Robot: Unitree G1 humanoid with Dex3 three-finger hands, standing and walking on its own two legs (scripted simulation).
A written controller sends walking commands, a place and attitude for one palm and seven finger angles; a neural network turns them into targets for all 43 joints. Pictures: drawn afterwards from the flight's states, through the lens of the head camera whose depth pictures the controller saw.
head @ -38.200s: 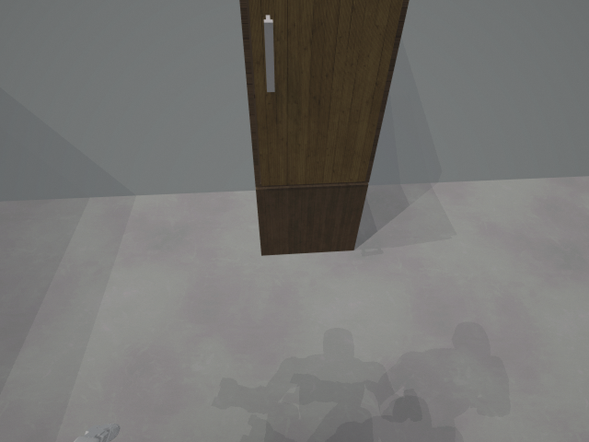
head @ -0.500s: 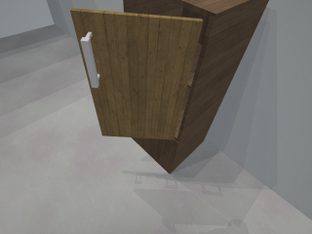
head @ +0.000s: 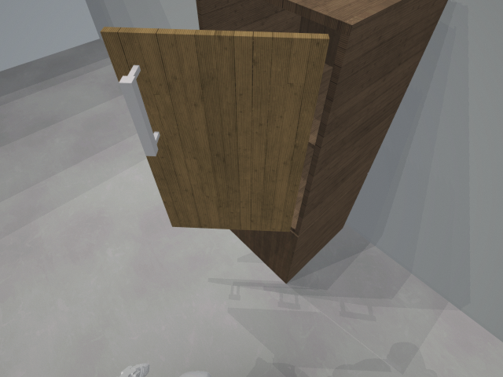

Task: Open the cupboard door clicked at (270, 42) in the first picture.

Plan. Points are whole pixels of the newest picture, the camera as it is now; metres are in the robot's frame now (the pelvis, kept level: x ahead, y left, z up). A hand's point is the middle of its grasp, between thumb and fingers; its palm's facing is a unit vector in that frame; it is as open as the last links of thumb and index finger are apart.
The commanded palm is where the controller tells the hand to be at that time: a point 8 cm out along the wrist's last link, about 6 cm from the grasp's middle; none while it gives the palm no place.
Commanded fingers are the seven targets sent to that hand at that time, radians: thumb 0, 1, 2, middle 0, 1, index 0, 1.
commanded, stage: come to a stop and stand still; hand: left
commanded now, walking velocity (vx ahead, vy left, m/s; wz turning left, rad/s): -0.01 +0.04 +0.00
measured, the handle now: (144, 113) +0.54 +0.23 +0.11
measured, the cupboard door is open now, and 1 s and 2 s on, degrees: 44 44 44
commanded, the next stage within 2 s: look again from close up in 1.02 s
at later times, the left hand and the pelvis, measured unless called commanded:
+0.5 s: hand out of the picture -0.06 +0.23 -0.17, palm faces +0.03 -0.98 -0.20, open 7.4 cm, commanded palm none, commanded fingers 0.00 0.90 0.90 -0.20 -0.30 -0.20 -0.30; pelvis -0.05 +0.05 +0.00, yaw -1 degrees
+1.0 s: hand out of the picture -0.09 +0.18 -0.18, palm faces +0.03 -0.99 -0.14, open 7.4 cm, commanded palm none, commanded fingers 0.00 0.90 0.90 -0.20 -0.30 -0.20 -0.30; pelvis -0.07 +0.03 +0.00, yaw -1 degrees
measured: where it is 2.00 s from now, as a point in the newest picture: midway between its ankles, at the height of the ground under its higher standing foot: outside the picture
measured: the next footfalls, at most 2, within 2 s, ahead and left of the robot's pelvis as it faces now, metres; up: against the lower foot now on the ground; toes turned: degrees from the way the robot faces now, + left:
left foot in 0.14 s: +0.04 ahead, +0.15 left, +0.00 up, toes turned +1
right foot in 0.50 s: -0.01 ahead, -0.04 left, +0.00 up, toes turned -2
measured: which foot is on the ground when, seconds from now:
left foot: up 0.00-0.12, down 0.14-1.00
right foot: down 0.00-0.16, up 0.18-0.48, down 0.50-1.00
